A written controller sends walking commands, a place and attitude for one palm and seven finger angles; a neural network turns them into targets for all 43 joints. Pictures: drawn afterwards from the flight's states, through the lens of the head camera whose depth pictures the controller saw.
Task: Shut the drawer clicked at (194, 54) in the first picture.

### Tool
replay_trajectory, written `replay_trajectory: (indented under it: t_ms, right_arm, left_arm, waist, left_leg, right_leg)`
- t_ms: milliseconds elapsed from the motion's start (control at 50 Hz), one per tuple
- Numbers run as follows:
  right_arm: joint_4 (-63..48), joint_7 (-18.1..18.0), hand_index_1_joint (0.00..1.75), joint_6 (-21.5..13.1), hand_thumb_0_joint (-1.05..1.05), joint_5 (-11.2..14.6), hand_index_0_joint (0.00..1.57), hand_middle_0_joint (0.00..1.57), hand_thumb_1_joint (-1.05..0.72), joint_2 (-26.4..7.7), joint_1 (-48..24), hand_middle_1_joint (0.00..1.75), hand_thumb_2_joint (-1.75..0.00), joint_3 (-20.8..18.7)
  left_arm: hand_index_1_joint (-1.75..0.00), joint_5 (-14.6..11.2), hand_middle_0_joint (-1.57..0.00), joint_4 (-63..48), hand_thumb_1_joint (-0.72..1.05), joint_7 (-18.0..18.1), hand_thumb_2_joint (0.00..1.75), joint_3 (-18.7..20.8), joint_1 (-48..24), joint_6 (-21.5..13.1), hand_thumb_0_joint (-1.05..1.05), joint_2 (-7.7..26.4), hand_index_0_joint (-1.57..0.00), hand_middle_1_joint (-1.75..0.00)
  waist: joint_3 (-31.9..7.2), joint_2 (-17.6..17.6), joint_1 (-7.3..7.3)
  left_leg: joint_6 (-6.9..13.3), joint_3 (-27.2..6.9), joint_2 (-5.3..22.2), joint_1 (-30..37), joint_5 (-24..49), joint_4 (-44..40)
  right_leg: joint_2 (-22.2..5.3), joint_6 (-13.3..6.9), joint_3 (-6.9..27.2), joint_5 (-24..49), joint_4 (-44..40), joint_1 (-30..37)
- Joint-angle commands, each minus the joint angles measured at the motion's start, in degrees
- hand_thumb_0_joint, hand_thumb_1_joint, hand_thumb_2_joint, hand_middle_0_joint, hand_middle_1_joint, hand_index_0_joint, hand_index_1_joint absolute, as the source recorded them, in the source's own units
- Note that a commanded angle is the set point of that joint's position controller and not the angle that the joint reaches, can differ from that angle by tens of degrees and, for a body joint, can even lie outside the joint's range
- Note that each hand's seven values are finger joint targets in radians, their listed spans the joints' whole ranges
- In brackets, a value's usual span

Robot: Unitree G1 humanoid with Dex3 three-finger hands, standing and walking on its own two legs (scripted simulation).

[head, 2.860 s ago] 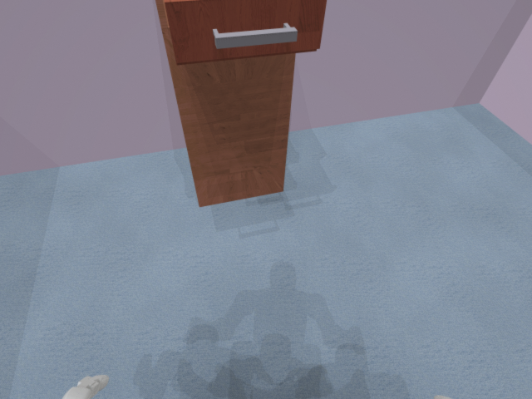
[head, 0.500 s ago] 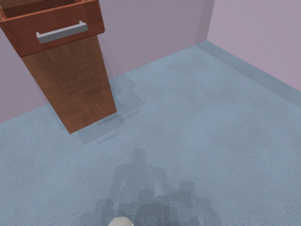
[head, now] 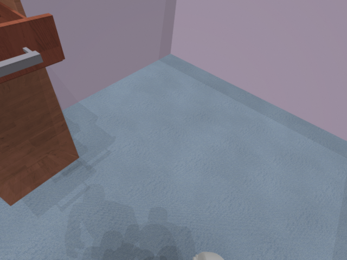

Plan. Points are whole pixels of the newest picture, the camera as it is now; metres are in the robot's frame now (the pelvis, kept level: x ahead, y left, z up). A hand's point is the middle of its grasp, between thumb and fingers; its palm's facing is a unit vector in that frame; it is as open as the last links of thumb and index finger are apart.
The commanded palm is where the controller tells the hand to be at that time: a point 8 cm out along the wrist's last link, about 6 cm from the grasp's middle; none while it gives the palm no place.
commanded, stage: walk to a spot facing it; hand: left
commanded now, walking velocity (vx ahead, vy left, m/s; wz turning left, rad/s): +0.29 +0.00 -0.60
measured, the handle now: out of the picture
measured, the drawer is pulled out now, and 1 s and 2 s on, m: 0.25 0.25 0.25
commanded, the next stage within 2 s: none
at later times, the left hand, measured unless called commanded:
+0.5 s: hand (129, 199) +0.33 +0.15 -0.19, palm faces -0.26 -0.95 -0.19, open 7.2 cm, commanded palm none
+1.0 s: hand (121, 154) +0.49 +0.22 -0.19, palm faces -0.52 -0.83 -0.21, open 7.3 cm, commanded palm none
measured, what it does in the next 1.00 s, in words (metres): walks ahead, turning right: right foot, then left foot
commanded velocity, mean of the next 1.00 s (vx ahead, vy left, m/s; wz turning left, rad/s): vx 0.05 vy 0.00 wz -0.60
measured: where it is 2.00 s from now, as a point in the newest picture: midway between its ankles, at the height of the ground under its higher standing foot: (155, 246)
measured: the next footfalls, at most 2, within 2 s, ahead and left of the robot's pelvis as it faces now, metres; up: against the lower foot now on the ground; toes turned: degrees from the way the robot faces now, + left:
right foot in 0.38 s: +0.23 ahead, -0.05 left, +0.00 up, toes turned -23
left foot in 0.82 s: +0.42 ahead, +0.13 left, +0.00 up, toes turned -25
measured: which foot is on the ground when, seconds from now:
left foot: down 0.00-0.38, up 0.40-0.80, down 0.82-1.00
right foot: up 0.00-0.36, down 0.38-0.82, up 0.84-1.00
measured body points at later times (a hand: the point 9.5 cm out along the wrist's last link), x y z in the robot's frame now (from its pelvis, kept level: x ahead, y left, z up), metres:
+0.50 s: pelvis +0.19 +0.00 -0.03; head +0.23 +0.00 +0.42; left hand +0.34 +0.20 -0.18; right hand +0.08 -0.19 -0.18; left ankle +0.15 +0.15 -0.64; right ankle +0.20 -0.03 -0.75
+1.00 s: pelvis +0.32 +0.07 -0.01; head +0.37 +0.08 +0.44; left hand +0.52 +0.26 -0.17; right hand +0.28 -0.19 -0.12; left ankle +0.39 +0.15 -0.75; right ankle +0.20 -0.02 -0.64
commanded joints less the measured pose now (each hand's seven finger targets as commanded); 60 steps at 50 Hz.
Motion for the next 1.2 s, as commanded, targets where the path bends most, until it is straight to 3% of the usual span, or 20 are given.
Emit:
replay_trajectory:
  t_ms: [0,140,220,300,320,340,360,380,400,440,520,600,700,760,780,800,820,880,940,1180]
  right_arm:
    - [0.17,-0.60,0.30,-1.43,0.00,0.37,0.20,0.20,-0.90,-6.06,6.83,0.30,-0.90,-0.78]
    - [4.71,-1.40,0.30,-1.26,0.00,0.00,0.20,0.20,-0.90,-5.25,14.16,0.30,-0.90,0.11]
    - [5.89,-1.52,0.30,-0.28,0.00,-0.21,0.20,0.20,-0.90,-5.75,16.19,0.30,-0.90,-0.08]
    - [3.92,-1.02,0.30,0.71,0.00,0.75,0.20,0.20,-0.90,-10.36,11.75,0.30,-0.90,-1.89]
    - [2.68,-0.64,0.30,0.83,0.00,1.21,0.20,0.20,-0.90,-10.63,9.50,0.30,-0.90,-2.25]
    - [0.58,-0.17,0.30,1.04,0.00,2.14,0.20,0.20,-0.90,-8.63,6.49,0.30,-0.90,-1.89]
    - [-1.96,-0.32,0.30,0.46,0.00,2.31,0.20,0.20,-0.90,-4.87,5.36,0.30,-0.90,-1.59]
    - [-3.59,-0.86,0.30,0.70,0.00,1.67,0.20,0.20,-0.90,-6.24,2.80,0.30,-0.90,-2.18]
    - [-4.14,-0.31,0.30,0.82,0.00,1.16,0.20,0.20,-0.90,-4.99,1.92,0.30,-0.90,-2.40]
    - [-2.94,0.01,0.30,3.18,0.00,0.51,0.20,0.20,-0.90,-4.28,3.24,0.30,-0.90,-1.95]
    - [-2.05,0.01,0.30,5.63,0.00,0.04,0.20,0.20,-0.90,-3.72,3.75,0.30,-0.90,-1.83]
    - [-4.40,0.47,0.30,5.19,0.00,-0.27,0.20,0.20,-0.90,-5.23,-3.45,0.30,-0.90,-1.74]
    - [-8.31,0.50,0.30,4.03,0.00,0.23,0.20,0.20,-0.90,-6.94,-12.21,0.30,-0.90,-1.61]
    - [-8.44,0.12,0.30,3.64,0.00,0.60,0.20,0.20,-0.90,-8.82,-9.73,0.30,-0.90,-2.19]
    - [-7.39,-0.07,0.30,3.35,0.00,0.33,0.20,0.20,-0.90,-11.16,-5.66,0.30,-0.90,-2.79]
    - [-6.95,0.02,0.30,3.11,0.00,-0.39,0.20,0.20,-0.90,-16.76,-2.24,0.30,-0.90,-3.88]
    - [-7.03,0.30,0.30,3.64,0.00,0.25,0.20,0.20,-0.90,-18.56,-0.09,0.30,-0.90,-3.83]
    - [-9.20,0.03,0.30,3.63,0.00,-0.28,0.20,0.20,-0.90,-12.34,-7.99,0.30,-0.90,-2.11]
    - [-9.04,0.12,0.30,3.41,0.00,-0.23,0.20,0.20,-0.90,-11.09,-9.35,0.30,-0.90,-2.07]
    - [-4.97,0.81,0.30,3.88,0.00,-0.53,0.20,0.20,-0.90,-13.03,-3.36,0.30,-0.90,-4.55]
  left_arm:
    - [-0.30,0.17,-0.20,-2.47,0.90,-0.42,0.90,-0.62,1.22,0.60,0.00,-2.29,-0.20,-0.30]
    - [-0.30,-0.28,-0.20,-4.36,0.90,-0.76,0.90,-1.46,-8.77,0.65,0.00,-3.62,-0.20,-0.30]
    - [-0.30,-0.45,-0.20,-4.96,0.90,-0.82,0.90,-2.45,-13.00,0.14,0.00,-3.77,-0.20,-0.30]
    - [-0.30,-0.22,-0.20,-2.01,0.90,0.31,0.90,-1.19,-0.88,-1.09,0.00,-0.28,-0.20,-0.30]
    - [-0.30,0.07,-0.20,-0.33,0.90,0.66,0.90,-0.40,5.22,-1.80,0.00,2.37,-0.20,-0.30]
    - [-0.30,-0.20,-0.20,1.45,0.90,0.99,0.90,0.16,12.22,-2.28,0.00,6.10,-0.20,-0.30]
    - [-0.30,-1.58,-0.20,1.40,0.90,1.72,0.90,0.37,12.86,-2.81,0.00,9.13,-0.20,-0.30]
    - [-0.30,-2.50,-0.20,-0.38,0.90,2.43,0.90,0.31,8.50,-2.47,0.00,9.35,-0.20,-0.30]
    - [-0.30,-2.26,-0.20,-1.59,0.90,2.70,0.90,-0.45,4.41,-2.49,0.00,7.64,-0.20,-0.30]
    - [-0.30,-2.23,-0.20,-2.96,0.90,2.92,0.90,-0.81,-1.75,-2.95,0.00,5.27,-0.20,-0.30]
    - [-0.30,-0.88,-0.20,-4.56,0.90,2.91,0.90,-1.14,-7.16,-3.02,0.00,3.96,-0.20,-0.30]
    - [-0.30,-1.04,-0.20,-4.14,0.90,2.05,0.90,-0.61,-3.46,-2.50,0.00,4.66,-0.20,-0.30]
    - [-0.30,-0.78,-0.20,-5.73,0.90,2.41,0.90,0.47,-1.16,-1.30,0.00,7.00,-0.20,-0.30]
    - [-0.30,-1.00,-0.20,-7.07,0.90,2.67,0.90,0.82,-3.04,-0.46,0.00,7.64,-0.20,-0.30]
    - [-0.30,-1.52,-0.20,-7.74,0.90,2.77,0.90,0.44,-3.90,-0.34,0.00,6.26,-0.20,-0.30]
    - [-0.30,-2.24,-0.20,-8.81,0.90,2.38,0.90,-0.16,-2.23,-0.27,0.00,2.87,-0.20,-0.30]
    - [-0.30,-1.61,-0.20,-8.85,0.90,2.39,0.90,-0.70,-0.43,-0.68,0.00,2.27,-0.20,-0.30]
    - [-0.30,-0.57,-0.20,-7.62,0.90,1.88,0.90,0.62,-2.26,0.66,0.00,4.72,-0.20,-0.30]
    - [-0.30,-0.77,-0.20,-7.45,0.90,0.52,0.90,0.21,-1.93,1.66,0.00,2.83,-0.20,-0.30]
    - [-0.30,-0.77,-0.20,-9.54,0.90,-0.06,0.90,-0.76,-8.79,1.99,0.00,-0.70,-0.20,-0.30]
  waist:
    - [4.94,10.07,0.19]
    - [8.58,9.31,-2.01]
    - [7.76,9.62,-2.79]
    - [0.77,15.90,3.80]
    - [-1.85,16.35,6.52]
    - [-5.85,6.52,10.52]
    - [-12.72,-0.73,7.78]
    - [-10.40,3.63,5.88]
    - [-0.51,5.36,3.90]
    - [0.89,2.68,-1.72]
    - [2.36,2.77,-5.76]
    - [0.67,-5.82,-2.70]
    - [-4.09,-8.56,1.02]
    - [-6.14,-7.52,-0.79]
    - [-8.44,-3.33,-2.94]
    - [-11.57,12.83,-3.74]
    - [-11.96,18.88,-3.46]
    - [-1.98,14.68,-1.32]
    - [-0.89,14.43,-0.45]
    - [0.46,14.94,-3.83]
  left_leg:
    - [-10.13,-5.28,13.26,2.24,31.33,-7.85]
    - [-9.47,-1.60,14.36,11.31,44.52,-7.29]
    - [-8.71,4.52,12.90,13.88,63.82,-2.77]
    - [-7.37,7.71,14.33,8.66,82.96,17.74]
    - [-7.38,5.66,15.24,0.02,71.65,29.22]
    - [-7.58,5.41,10.95,-15.44,28.18,50.15]
    - [-8.06,-0.14,1.61,-29.92,-19.47,68.42]
    - [-6.22,-9.92,3.77,-31.63,-15.67,68.63]
    - [-5.85,-9.93,4.83,-33.77,-10.71,62.92]
    - [-7.22,-11.98,8.26,-28.10,-5.63,57.26]
    - [-8.64,-10.11,7.97,-20.56,-3.41,45.17]
    - [-9.47,-8.85,6.12,-23.53,0.93,37.14]
    - [-9.34,-6.93,2.27,-21.55,-2.90,21.61]
    - [-8.40,-6.61,1.20,-11.86,3.01,7.25]
    - [-6.90,-9.03,5.14,-0.44,14.57,-0.34]
    - [-1.49,-22.57,20.54,13.91,35.95,0.69]
    - [3.90,-27.05,29.07,13.53,54.98,3.42]
    - [2.53,-15.89,21.57,-0.70,40.41,-0.42]
    - [0.93,-7.66,17.53,-1.67,31.72,-1.71]
    - [3.25,-0.38,21.99,1.11,21.88,-1.63]
  right_leg:
    - [-1.22,0.25,0.06,4.69,5.19,-9.53]
    - [-0.70,-0.64,-5.34,4.08,-3.75,-15.28]
    - [2.30,-2.99,-13.22,-0.41,-19.90,-5.89]
    - [7.01,-5.97,-16.60,-2.28,-32.01,15.64]
    - [4.14,-7.88,-13.05,0.50,-37.70,28.08]
    - [-6.80,-13.39,-0.63,16.44,-42.71,44.67]
    - [-22.18,-20.51,25.16,45.37,-42.37,52.34]
    - [-23.89,-22.31,22.44,48.94,-44.57,47.65]
    - [-19.41,-15.76,12.04,51.42,-46.79,40.19]
    - [-16.58,-4.89,12.67,38.97,-49.84,26.10]
    - [-10.71,-10.91,5.60,31.12,-50.98,11.86]
    - [-6.63,-9.54,7.18,32.67,-47.52,17.22]
    - [-6.77,-8.98,12.61,40.63,-40.58,28.49]
    - [-6.14,-6.55,14.39,37.41,-35.55,27.39]
    - [-3.74,-3.82,12.49,29.09,-30.38,20.73]
    - [3.42,0.09,5.82,-1.98,-18.70,5.27]
    - [3.40,1.98,2.61,-26.63,-5.02,2.28]
    - [-0.18,3.65,2.95,-18.99,5.16,1.82]
    - [-1.32,4.36,0.17,-12.37,4.42,1.70]
    - [-3.65,3.61,-6.62,-12.21,-21.38,6.33]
